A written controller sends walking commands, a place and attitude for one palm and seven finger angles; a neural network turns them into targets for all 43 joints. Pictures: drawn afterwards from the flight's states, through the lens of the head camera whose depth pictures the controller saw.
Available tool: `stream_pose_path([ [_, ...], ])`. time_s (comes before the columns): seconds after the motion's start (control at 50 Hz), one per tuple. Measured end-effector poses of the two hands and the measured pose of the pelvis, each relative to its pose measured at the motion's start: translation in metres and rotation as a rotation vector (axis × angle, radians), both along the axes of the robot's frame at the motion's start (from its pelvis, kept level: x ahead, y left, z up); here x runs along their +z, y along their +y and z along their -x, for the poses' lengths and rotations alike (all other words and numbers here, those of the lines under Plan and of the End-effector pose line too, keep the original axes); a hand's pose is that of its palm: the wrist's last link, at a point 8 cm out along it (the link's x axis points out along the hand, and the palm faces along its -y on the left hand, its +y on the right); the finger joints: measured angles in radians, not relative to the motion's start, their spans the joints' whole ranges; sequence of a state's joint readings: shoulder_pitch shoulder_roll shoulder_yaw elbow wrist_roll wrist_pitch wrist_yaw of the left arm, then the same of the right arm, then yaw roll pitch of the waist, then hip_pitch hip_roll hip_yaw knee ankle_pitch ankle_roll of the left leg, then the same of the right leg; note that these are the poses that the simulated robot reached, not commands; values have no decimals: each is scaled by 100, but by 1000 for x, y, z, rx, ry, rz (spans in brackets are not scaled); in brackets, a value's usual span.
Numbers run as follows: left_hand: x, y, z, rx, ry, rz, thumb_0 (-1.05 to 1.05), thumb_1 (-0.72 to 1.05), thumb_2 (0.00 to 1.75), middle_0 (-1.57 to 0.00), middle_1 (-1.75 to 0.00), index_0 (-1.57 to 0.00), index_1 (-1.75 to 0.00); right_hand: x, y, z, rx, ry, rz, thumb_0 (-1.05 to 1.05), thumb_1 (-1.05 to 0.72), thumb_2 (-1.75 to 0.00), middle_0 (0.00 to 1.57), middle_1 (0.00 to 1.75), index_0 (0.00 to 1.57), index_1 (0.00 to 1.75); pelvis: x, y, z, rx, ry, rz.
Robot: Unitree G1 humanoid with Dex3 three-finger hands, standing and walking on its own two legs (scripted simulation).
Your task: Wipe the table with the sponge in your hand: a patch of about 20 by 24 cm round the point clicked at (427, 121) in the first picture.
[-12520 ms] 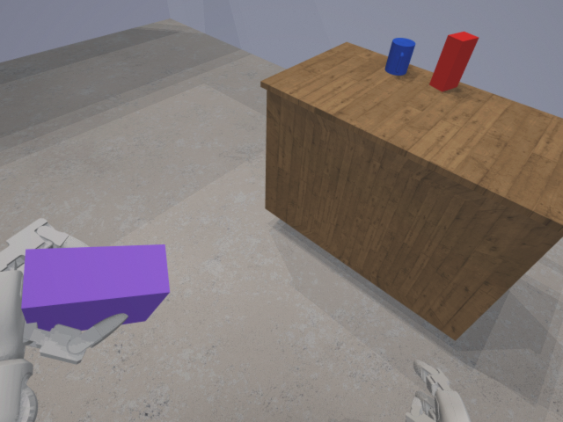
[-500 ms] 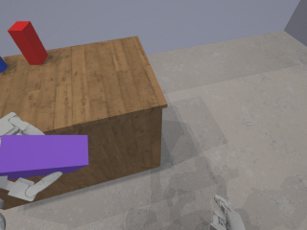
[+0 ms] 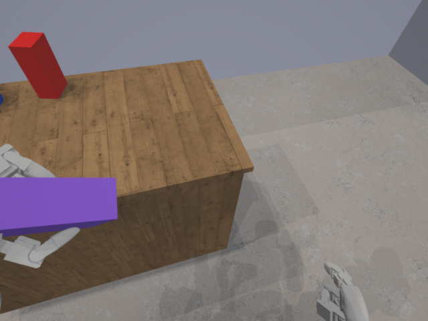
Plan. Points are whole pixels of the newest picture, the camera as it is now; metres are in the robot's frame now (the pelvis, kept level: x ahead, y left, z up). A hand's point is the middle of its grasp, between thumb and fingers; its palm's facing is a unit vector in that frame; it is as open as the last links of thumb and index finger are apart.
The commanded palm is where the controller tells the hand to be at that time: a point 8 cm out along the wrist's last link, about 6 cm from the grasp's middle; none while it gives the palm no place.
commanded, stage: come to a stop and stand still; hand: left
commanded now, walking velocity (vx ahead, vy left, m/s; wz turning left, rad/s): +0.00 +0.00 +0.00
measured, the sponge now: (70, 207) +0.23 +0.21 +0.16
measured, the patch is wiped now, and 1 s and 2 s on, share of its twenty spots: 0.00 0.00 0.00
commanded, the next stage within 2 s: look again from close up in 1.16 s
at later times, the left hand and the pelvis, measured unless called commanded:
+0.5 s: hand (41, 218) +0.21 +0.24 +0.16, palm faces +0.35 -0.85 -0.39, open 9.7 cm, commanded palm +0.16 +0.29 +0.19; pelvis +0.00 +0.01 +0.00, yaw +0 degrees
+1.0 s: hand out of the picture +0.16 +0.34 +0.17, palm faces +0.48 -0.80 -0.35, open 9.7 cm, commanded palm +0.11 +0.35 +0.19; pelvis -0.05 +0.06 +0.01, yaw +1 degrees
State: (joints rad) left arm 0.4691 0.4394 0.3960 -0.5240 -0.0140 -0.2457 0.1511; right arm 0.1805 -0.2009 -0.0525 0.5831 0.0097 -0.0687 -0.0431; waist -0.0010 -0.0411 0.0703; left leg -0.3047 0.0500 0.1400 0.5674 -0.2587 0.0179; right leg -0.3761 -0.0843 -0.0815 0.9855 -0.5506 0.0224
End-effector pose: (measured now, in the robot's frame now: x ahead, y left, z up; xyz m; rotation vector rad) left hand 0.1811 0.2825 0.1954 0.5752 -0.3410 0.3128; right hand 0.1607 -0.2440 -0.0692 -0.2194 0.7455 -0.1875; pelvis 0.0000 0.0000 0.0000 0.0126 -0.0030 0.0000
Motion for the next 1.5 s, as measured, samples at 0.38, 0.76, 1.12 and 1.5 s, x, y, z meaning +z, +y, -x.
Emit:
stream_pose_path([
  [0.38,-13,-12,-4,43,136,96,0,-46,100,-78,-136,-78,-135,-18,29,2,67,50,-109,1,-90,-89,21,30,20,30,7,-2,-6,-10,-7,-6],
  [0.76,-14,42,28,-61,6,153,0,-46,101,-78,-135,-78,-135,19,54,52,54,-80,0,1,-90,-90,20,30,19,30,8,52,36,-36,-48,18],
  [1.12,-13,80,54,59,-84,180,0,-46,101,-78,-135,-79,-135,22,119,26,251,-98,-42,1,-90,-89,21,30,20,30,9,68,39,25,-66,32],
  [1.5,-9,71,11,16,3,129,0,-46,101,-78,-135,-79,-135,23,93,-14,181,-56,1,1,-90,-89,21,30,20,30,13,64,2,32,-22,34],
])
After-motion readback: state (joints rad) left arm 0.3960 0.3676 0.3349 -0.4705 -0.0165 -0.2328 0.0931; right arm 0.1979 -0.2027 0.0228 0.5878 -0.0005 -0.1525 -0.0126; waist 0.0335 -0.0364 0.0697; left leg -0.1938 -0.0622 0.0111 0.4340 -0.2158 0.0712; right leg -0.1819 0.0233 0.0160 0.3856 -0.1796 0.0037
